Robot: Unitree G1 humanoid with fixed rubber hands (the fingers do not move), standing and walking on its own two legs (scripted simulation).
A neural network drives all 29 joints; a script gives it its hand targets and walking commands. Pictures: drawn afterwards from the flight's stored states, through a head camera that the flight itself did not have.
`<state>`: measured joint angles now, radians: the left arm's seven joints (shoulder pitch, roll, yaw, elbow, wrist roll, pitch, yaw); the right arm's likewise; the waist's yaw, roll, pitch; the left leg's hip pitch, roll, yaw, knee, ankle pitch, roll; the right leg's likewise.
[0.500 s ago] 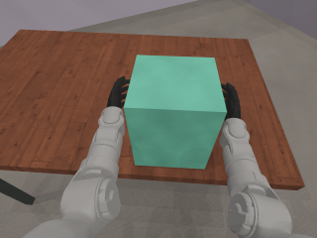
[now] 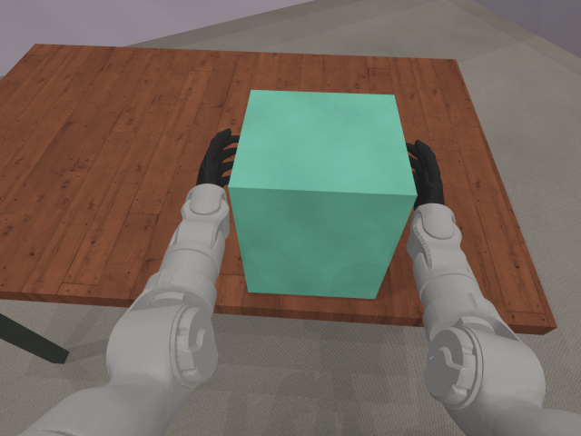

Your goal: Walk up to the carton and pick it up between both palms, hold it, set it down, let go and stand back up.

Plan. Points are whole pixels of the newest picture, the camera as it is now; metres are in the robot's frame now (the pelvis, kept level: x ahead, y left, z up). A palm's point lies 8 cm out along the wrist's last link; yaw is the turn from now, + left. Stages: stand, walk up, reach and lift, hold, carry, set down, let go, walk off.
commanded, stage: set down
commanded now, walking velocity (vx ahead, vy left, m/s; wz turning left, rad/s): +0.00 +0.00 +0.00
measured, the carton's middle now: (316, 200) +0.44 -0.05 +0.04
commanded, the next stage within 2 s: none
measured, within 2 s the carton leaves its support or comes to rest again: neither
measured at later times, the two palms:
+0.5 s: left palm (215, 179) +0.45 +0.10 +0.09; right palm (425, 198) +0.40 -0.20 +0.07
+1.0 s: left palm (210, 191) +0.44 +0.11 +0.07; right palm (425, 206) +0.39 -0.21 +0.06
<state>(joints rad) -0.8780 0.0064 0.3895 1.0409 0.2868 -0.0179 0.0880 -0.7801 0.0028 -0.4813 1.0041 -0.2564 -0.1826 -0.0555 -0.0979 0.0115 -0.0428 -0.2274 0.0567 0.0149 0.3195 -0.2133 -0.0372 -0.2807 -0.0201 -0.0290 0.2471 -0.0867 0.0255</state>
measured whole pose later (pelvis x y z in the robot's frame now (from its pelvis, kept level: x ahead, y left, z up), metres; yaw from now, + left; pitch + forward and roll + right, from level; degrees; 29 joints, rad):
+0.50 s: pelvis -0.01 +0.00 -0.01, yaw +0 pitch +11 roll -1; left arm -1.02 0.09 0.31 1.26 0.20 -0.12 0.12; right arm -0.91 -0.06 -0.44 1.20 -0.18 -0.21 -0.09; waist -0.10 0.00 -0.08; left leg -0.38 0.07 0.02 0.41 -0.23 -0.04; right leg -0.42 -0.01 -0.03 0.32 -0.09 0.02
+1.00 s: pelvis -0.03 +0.00 -0.02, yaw +0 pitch +19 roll -1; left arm -1.07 0.16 0.06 1.41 -0.13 -0.17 0.12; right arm -0.95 -0.12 -0.22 1.25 0.09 -0.16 -0.14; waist -0.09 0.04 -0.21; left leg -0.62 0.07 0.01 0.55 -0.26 -0.04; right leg -0.66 -0.01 -0.04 0.44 -0.11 0.01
